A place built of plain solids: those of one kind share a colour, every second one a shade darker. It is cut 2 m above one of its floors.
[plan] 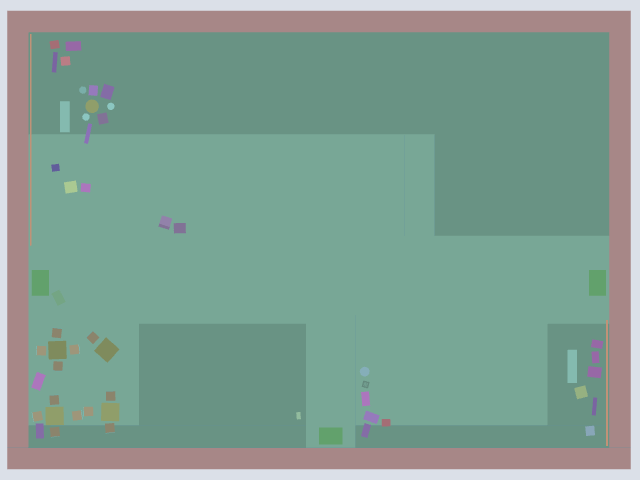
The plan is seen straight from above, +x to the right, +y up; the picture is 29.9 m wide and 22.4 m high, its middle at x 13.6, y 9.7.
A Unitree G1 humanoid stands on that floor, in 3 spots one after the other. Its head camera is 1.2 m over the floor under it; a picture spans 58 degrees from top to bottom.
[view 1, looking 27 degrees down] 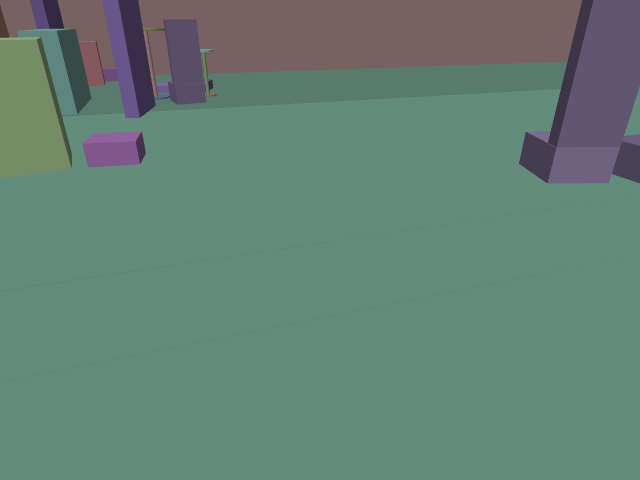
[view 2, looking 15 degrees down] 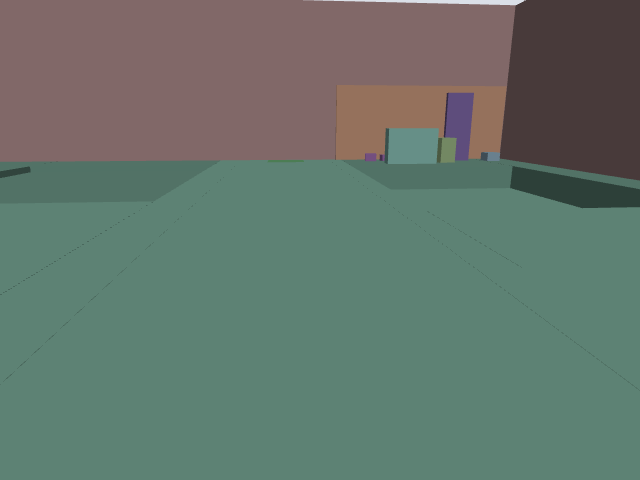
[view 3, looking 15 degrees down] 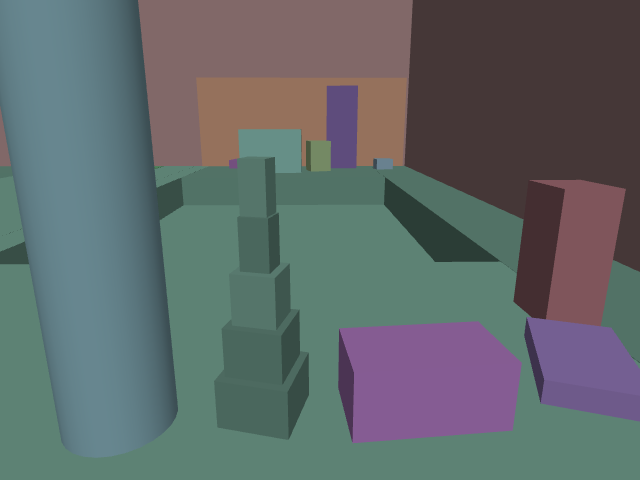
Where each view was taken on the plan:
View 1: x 3.25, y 7.70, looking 72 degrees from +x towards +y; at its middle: floor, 2.65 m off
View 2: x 11.86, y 7.84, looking -5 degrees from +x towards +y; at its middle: floor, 4.64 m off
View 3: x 14.10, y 2.75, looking -1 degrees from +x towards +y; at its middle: floor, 7.15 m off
